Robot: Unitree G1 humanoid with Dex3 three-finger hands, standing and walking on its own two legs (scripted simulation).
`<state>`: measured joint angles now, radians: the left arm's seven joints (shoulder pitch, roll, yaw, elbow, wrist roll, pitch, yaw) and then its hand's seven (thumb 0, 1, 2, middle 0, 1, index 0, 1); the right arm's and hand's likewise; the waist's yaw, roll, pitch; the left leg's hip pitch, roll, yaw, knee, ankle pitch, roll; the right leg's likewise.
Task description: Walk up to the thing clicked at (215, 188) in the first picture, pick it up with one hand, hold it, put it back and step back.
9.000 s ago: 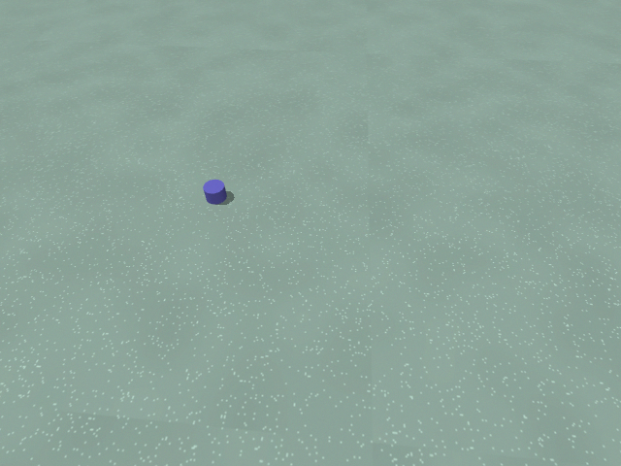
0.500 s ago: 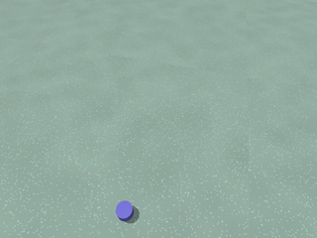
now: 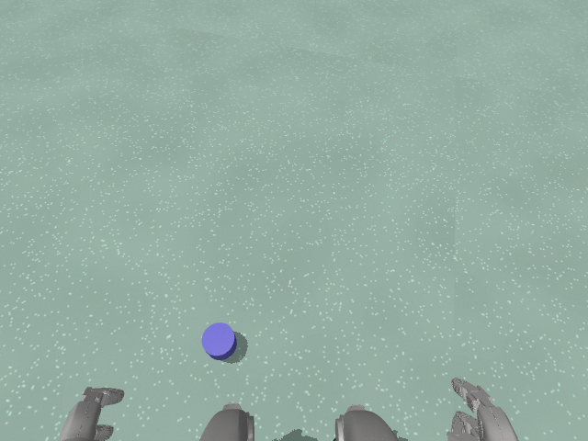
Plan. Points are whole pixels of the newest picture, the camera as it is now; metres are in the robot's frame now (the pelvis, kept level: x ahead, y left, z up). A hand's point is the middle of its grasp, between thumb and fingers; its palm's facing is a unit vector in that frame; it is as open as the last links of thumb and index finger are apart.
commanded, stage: rise first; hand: left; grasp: from above
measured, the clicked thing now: (219, 341) +0.40 +0.21 -0.68
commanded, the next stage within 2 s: none
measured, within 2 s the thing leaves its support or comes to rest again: neither
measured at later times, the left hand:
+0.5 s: hand (139, 431) +0.16 +0.27 -0.26, palm faces -0.35 -0.72 -0.60, open 14.1 cm
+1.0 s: hand (169, 379) +0.27 +0.28 -0.45, palm faces -0.47 -0.26 -0.84, open 14.2 cm
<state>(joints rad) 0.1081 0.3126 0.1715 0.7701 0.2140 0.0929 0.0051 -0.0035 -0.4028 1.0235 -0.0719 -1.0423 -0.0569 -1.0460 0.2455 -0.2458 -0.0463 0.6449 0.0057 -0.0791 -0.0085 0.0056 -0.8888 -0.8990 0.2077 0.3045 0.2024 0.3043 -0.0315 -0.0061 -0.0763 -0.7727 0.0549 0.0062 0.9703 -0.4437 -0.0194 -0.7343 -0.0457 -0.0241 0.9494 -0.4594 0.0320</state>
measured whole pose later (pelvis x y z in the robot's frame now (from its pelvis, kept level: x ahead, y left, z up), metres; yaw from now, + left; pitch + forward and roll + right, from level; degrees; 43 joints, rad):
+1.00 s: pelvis -0.09 +0.00 -0.30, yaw -3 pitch +33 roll -4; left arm -0.47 0.53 0.11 0.92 0.94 -0.16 0.20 -0.01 -0.56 1.04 -0.08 -1.05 -0.06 -1.05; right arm 0.09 -0.26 -0.07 0.73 -0.05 -0.10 0.07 0.01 -0.89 -0.90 0.21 0.30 0.20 0.30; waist -0.04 0.01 -0.12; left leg -2.06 0.05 -0.10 2.12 -0.64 -0.02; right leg -1.99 -0.03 -0.02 2.09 -0.68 0.03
